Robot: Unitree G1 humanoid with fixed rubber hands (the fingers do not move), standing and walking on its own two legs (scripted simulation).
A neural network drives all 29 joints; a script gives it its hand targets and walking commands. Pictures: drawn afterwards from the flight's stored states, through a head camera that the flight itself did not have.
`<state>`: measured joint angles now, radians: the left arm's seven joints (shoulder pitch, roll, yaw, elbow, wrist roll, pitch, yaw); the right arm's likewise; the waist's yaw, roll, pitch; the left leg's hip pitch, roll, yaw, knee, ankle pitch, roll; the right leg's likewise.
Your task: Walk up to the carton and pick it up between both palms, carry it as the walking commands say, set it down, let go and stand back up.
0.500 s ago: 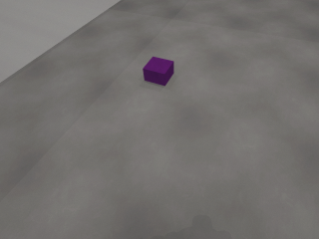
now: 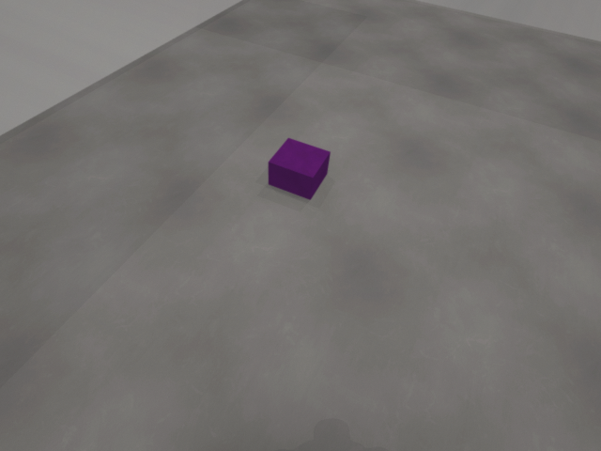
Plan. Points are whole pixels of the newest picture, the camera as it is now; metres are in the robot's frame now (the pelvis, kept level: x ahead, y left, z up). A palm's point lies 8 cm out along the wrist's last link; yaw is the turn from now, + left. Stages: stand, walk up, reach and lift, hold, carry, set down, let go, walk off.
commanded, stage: walk up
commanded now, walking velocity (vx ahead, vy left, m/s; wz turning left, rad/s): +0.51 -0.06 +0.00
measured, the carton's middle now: (299, 168) +1.45 -0.04 -0.70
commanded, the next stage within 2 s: none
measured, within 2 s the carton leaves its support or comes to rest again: neither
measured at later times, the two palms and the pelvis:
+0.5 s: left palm (192, 359) +0.29 +0.19 -0.13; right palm (493, 427) +0.19 -0.29 -0.15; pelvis +0.22 -0.06 -0.01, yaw +0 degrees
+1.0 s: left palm (169, 281) +0.45 +0.26 -0.15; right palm (413, 277) +0.45 -0.21 -0.12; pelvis +0.42 +0.02 +0.00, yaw +0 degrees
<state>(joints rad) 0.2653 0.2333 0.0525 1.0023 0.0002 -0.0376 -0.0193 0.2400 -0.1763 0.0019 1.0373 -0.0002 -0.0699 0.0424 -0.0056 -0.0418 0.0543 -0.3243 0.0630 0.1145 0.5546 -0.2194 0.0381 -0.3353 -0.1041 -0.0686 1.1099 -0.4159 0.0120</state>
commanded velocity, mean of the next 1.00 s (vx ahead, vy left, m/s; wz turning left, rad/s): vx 0.50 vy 0.06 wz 0.00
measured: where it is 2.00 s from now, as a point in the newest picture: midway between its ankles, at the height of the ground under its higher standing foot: (287, 291)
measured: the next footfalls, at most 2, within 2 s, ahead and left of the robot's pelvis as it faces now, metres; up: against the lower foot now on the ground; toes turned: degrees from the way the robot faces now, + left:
right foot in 0.42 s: +0.31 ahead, -0.19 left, +0.00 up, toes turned -7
left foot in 0.86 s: +0.51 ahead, +0.12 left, +0.00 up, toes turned +8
